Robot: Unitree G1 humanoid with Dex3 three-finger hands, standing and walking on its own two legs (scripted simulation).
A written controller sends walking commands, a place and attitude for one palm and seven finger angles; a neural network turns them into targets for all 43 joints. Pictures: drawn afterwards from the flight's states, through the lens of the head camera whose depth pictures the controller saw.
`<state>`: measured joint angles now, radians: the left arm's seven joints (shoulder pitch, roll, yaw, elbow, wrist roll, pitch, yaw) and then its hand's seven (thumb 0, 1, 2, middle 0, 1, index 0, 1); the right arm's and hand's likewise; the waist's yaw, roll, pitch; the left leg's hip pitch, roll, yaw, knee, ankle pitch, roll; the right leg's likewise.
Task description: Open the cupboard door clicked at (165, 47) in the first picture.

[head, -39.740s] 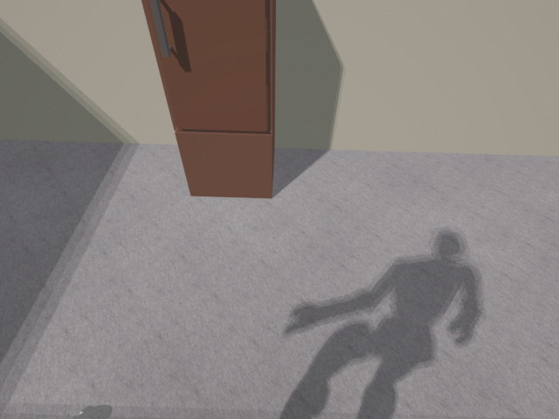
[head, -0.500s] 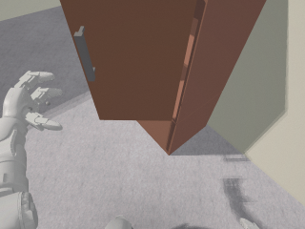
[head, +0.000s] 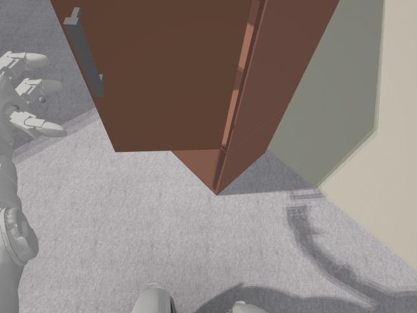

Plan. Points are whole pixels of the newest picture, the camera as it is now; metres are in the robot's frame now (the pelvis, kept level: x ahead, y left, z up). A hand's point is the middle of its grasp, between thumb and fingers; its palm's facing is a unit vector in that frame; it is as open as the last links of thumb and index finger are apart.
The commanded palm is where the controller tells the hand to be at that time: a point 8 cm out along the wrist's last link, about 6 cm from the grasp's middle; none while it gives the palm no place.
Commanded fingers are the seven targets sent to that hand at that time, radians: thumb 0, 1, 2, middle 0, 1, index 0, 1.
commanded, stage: move the hooked fingers beside the handle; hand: left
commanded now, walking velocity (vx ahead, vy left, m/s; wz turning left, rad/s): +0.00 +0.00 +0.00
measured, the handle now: (88, 55) +0.61 +0.24 +0.11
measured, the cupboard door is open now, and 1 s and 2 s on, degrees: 51 51 51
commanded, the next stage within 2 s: slide the fingers in behind the handle in 1.46 s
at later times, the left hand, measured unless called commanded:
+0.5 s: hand (46, 69) +0.54 +0.29 +0.13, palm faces +0.04 -1.00 +0.00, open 14.0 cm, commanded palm +0.54 +0.33 +0.11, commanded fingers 0.00 -0.50 0.30 -0.30 -1.20 -0.30 -1.20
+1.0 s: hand (41, 69) +0.55 +0.31 +0.12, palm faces +0.04 -1.00 -0.01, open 14.0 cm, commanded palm +0.54 +0.33 +0.11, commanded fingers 0.00 -0.50 0.30 -0.30 -1.20 -0.30 -1.20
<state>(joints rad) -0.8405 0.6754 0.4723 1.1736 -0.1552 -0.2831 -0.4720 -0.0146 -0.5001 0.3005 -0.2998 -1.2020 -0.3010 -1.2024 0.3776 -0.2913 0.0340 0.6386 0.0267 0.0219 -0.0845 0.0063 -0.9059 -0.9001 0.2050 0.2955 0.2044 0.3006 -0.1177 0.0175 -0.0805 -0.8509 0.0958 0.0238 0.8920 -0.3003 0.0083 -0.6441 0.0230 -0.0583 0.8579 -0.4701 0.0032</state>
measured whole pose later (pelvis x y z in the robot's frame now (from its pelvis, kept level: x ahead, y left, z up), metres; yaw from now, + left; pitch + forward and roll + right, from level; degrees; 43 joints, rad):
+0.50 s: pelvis +0.01 +0.00 -0.01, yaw -2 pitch +21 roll -5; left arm -1.12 0.90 0.51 1.36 -0.06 -0.23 -0.48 -0.01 -0.50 0.30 -0.30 -1.20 -0.30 -1.20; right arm 0.43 -0.30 0.07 0.63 0.01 0.08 -0.09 0.00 -0.91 -0.90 0.21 0.30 0.20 0.30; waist -0.21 0.03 -0.07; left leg -1.02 0.12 0.00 0.98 -0.34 0.01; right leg -0.79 0.05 -0.07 0.90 -0.48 0.01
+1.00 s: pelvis +0.02 +0.02 -0.01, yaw -2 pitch +23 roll -6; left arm -1.09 0.89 0.52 1.29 -0.05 -0.21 -0.48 -0.01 -0.50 0.30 -0.30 -1.20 -0.30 -1.20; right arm 0.45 -0.27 0.07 0.61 0.00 0.11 -0.05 0.00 -0.90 -0.90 0.21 0.30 0.21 0.30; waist -0.21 0.03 -0.09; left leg -1.04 0.12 0.01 1.00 -0.36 0.03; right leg -0.80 0.05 -0.06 0.88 -0.49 0.02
